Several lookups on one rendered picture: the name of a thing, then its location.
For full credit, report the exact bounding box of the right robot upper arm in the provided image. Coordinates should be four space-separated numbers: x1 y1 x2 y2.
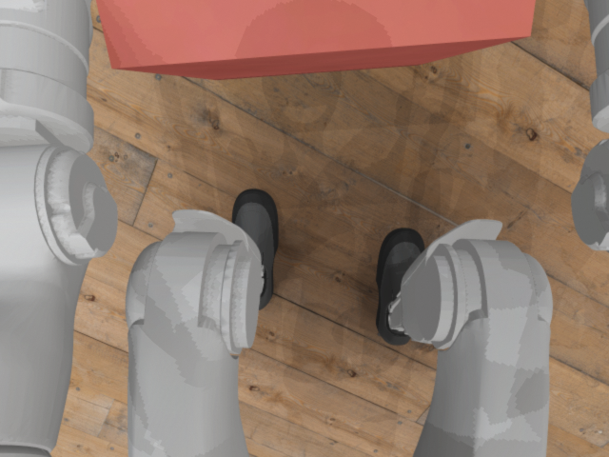
571 138 609 252

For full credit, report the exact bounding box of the robot left forearm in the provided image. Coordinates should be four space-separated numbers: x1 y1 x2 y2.
0 0 94 153

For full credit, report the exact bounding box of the robot right forearm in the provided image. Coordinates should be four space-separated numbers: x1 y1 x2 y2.
583 0 609 133

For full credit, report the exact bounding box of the robot foot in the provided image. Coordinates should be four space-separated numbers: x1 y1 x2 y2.
376 228 424 346
232 189 279 310

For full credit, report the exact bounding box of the robot left foot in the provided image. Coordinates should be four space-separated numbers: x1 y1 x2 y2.
232 189 279 310

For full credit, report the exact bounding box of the robot right foot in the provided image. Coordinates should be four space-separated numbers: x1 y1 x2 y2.
376 228 424 346

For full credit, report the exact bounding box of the left robot upper arm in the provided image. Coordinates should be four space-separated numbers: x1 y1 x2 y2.
0 144 118 457

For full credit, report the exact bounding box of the carton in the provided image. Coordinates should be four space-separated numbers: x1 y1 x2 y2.
96 0 536 80

